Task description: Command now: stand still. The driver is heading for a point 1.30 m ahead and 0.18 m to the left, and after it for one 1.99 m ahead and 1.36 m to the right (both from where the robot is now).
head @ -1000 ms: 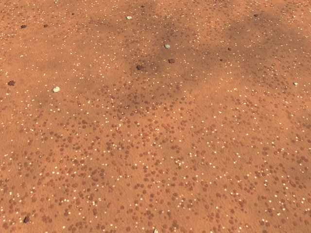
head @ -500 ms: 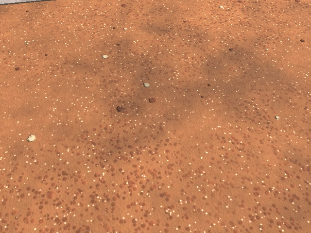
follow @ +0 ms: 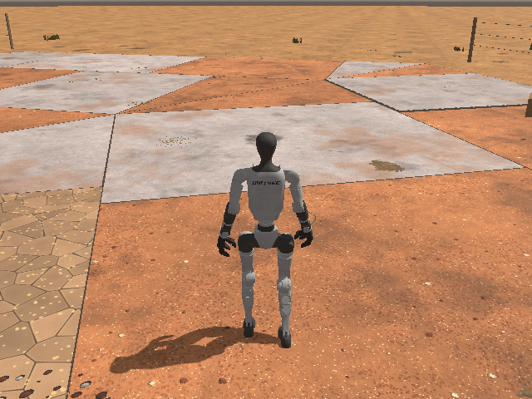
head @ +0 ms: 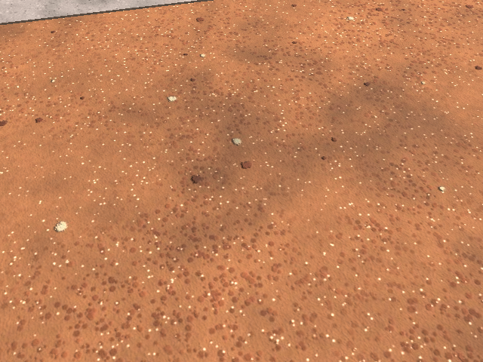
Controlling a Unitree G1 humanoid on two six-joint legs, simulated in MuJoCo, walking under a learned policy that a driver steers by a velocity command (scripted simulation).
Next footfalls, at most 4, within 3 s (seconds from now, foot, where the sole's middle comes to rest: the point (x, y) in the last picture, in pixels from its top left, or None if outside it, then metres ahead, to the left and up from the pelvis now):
1.00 right None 0.45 -0.12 -0.77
1.56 left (208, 286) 0.74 0.14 -0.77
2.08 right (243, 197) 1.09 0.03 -0.77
2.56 left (160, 159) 1.28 0.35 -0.77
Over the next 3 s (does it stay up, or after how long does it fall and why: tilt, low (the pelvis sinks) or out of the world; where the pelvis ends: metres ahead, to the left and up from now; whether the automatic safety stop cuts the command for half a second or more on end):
stays up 1.21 0.19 0.00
